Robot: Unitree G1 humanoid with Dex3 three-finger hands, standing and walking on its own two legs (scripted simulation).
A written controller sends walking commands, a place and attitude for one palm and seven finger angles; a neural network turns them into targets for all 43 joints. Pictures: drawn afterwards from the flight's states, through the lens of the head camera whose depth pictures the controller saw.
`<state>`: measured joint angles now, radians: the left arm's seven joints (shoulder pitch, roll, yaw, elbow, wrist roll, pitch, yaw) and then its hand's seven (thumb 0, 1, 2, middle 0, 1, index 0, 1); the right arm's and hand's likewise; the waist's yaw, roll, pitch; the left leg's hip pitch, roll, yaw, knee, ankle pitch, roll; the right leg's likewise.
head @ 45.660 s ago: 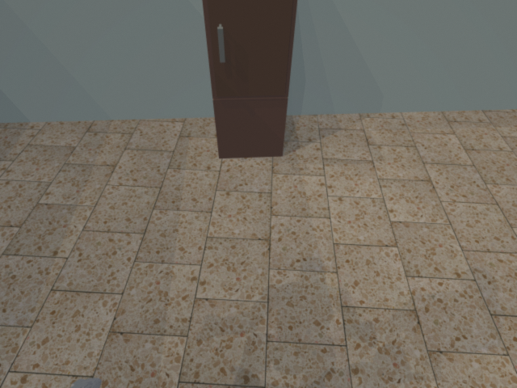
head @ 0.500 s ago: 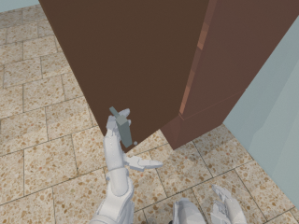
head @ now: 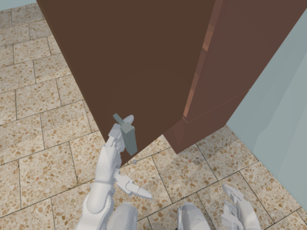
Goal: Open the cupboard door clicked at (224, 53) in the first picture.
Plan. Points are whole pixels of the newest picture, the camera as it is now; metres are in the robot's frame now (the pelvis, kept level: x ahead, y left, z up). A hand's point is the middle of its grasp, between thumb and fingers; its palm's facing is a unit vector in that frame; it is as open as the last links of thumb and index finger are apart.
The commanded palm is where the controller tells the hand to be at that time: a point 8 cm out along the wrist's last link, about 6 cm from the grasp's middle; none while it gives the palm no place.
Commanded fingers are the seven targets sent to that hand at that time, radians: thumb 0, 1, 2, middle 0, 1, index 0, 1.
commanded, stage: slide the hand sideways off the handle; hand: left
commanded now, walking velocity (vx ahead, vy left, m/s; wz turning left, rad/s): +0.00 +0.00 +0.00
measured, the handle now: (125, 135) +0.35 +0.09 +0.03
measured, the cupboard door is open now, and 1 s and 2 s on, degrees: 100 100 100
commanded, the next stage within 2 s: draw the hand back to the body in 0.78 s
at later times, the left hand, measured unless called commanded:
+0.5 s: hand (115, 190) +0.21 +0.09 +0.03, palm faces -0.11 -0.99 +0.00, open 16.3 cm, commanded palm +0.19 +0.15 +0.03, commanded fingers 0.00 -0.50 0.30 -0.15 -0.30 -0.15 -0.30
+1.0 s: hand (100, 200) +0.19 +0.12 +0.04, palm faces -0.12 -0.99 -0.03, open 16.3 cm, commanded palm +0.17 +0.19 +0.06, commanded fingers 0.00 -0.50 0.30 -0.15 -0.30 -0.15 -0.30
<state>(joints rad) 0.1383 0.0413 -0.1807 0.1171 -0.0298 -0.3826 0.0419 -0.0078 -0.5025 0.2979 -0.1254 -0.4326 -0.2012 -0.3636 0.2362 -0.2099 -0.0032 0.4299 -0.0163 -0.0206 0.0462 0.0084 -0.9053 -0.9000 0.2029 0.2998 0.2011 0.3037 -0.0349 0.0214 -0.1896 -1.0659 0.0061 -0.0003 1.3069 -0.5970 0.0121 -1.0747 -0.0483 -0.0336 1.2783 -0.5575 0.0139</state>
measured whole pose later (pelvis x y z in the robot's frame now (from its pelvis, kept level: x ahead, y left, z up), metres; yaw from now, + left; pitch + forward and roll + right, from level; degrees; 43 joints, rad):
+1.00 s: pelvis -0.02 -0.02 -0.02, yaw +0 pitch +19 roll -2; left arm 0.49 0.22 -0.01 -0.21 -0.18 -0.37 -0.19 -0.01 -0.50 0.30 -0.15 -0.30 -0.15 -0.30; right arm 0.23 -0.22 0.00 0.41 0.02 -0.05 -0.04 0.01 -0.90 -0.90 0.20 0.30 0.20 0.30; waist -0.01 0.03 -0.19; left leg -1.13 0.02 -0.06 1.42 -0.62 -0.02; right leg -1.12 -0.03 -0.08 1.37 -0.58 -0.02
